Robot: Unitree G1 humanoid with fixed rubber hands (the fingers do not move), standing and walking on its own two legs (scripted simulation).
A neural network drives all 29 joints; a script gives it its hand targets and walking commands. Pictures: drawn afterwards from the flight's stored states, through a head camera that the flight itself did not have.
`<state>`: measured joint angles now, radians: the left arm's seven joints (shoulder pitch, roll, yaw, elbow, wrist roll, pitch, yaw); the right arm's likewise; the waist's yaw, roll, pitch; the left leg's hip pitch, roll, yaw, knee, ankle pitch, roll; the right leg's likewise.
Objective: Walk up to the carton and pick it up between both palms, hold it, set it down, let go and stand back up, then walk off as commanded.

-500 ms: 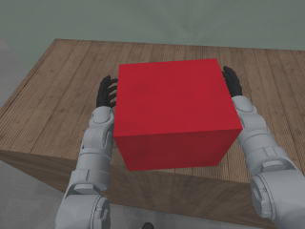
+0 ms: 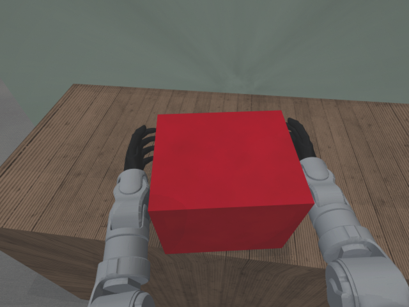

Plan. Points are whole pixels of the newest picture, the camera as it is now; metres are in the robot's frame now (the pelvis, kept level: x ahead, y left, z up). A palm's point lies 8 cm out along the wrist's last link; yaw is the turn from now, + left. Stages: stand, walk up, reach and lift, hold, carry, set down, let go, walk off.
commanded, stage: reach and lift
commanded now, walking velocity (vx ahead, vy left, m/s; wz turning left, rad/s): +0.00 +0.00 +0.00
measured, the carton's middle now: (222, 183) +0.34 +0.04 +0.07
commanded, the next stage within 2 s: none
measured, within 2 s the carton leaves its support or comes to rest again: neither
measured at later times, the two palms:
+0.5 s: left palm (129, 159) +0.34 +0.21 +0.13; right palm (306, 156) +0.39 -0.12 +0.12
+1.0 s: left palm (122, 136) +0.35 +0.21 +0.18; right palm (309, 134) +0.40 -0.11 +0.16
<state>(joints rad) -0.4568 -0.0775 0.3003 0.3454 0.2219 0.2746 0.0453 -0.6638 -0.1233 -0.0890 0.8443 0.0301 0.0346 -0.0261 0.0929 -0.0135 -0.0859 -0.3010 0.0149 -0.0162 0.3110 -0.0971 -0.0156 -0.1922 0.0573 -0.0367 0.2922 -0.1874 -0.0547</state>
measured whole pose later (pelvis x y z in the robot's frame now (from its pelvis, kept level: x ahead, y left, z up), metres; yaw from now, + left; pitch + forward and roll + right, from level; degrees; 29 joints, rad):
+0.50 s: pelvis -0.03 +0.01 +0.00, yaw +0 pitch +4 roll -1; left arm -0.59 -0.03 0.24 0.42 0.19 0.33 0.09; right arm -0.71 -0.12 -0.20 0.92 0.01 -0.02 0.00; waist 0.10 -0.05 -0.08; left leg -0.31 0.01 -0.01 0.29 -0.05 0.00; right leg -0.20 0.05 -0.05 0.28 -0.14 -0.05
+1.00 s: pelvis +0.00 +0.02 +0.00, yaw +1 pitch -2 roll -1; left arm -0.53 -0.01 0.24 0.14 0.19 0.54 0.05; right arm -0.70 -0.17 0.01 0.67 0.19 0.20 -0.12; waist 0.02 0.00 -0.03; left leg -0.15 -0.02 -0.02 0.30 -0.11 0.01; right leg -0.02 0.02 -0.07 0.24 -0.19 -0.03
